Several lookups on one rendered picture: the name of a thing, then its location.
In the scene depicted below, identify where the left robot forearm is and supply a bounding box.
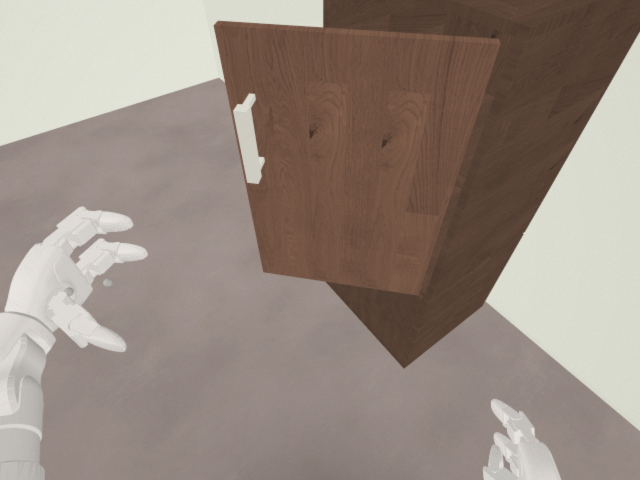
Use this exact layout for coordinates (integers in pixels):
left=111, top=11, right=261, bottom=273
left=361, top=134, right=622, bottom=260
left=0, top=312, right=56, bottom=480

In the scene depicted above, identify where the right robot hand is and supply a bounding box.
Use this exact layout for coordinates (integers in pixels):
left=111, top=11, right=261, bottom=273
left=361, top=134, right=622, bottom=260
left=483, top=399, right=561, bottom=480

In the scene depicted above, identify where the left robot hand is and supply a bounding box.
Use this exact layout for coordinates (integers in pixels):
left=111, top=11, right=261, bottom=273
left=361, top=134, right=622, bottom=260
left=5, top=206, right=148, bottom=352

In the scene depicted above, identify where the handle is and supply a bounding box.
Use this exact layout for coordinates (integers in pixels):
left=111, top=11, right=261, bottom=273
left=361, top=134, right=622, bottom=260
left=233, top=93, right=265, bottom=184

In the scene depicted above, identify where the cupboard door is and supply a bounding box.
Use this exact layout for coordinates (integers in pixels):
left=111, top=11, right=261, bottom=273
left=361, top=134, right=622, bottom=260
left=214, top=21, right=501, bottom=295

